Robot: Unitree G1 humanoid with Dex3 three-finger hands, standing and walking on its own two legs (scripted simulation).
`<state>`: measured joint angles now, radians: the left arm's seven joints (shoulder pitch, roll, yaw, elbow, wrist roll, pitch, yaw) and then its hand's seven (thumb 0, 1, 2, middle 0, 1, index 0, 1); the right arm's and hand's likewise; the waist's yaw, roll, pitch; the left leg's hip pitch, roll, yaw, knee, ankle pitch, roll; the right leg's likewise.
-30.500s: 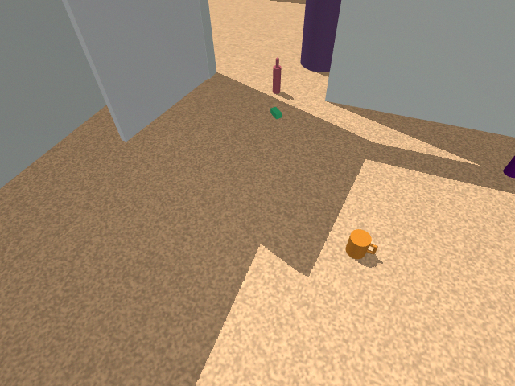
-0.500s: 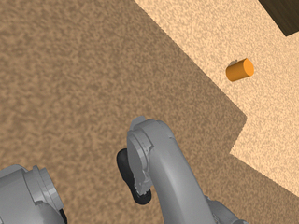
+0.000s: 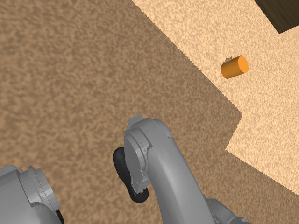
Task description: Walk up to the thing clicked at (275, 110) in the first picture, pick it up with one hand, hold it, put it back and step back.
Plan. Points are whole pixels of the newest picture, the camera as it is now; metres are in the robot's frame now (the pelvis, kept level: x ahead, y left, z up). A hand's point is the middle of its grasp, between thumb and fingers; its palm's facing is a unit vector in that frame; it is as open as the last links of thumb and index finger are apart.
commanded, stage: open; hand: left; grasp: from above
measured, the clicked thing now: out of the picture +0.48 +0.31 -0.29
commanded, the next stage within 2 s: withdraw in 0.76 s
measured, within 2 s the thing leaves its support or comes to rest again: neither
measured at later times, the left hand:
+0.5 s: hand out of the picture +0.46 +0.31 -0.25, palm faces -0.48 -0.11 -0.87, open 11.0 cm
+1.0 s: hand out of the picture +0.47 +0.31 -0.25, palm faces -0.44 -0.11 -0.89, open 12.5 cm
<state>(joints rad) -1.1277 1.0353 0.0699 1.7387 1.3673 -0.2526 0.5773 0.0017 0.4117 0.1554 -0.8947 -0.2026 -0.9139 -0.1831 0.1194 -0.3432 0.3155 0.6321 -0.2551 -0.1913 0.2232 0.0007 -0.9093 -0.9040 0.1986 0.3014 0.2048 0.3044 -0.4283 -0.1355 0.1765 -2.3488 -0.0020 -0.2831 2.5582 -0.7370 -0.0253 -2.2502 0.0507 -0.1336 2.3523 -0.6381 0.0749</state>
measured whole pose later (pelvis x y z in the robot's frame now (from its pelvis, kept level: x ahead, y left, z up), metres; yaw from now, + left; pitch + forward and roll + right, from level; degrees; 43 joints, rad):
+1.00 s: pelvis +0.00 +0.00 +0.01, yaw +0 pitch +29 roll -16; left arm -1.11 1.05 0.09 1.66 1.35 -0.24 0.55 0.00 -0.22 0.75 -0.32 -0.75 -0.33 -0.75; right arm 0.14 -0.35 0.31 0.61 -0.24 -0.19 0.21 0.00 -0.91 -0.90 0.20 0.30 0.21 0.30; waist -0.42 -0.14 0.19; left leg -2.35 0.00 -0.28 2.54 -0.73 -0.02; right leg -2.24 0.05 -0.14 2.32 -0.63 0.07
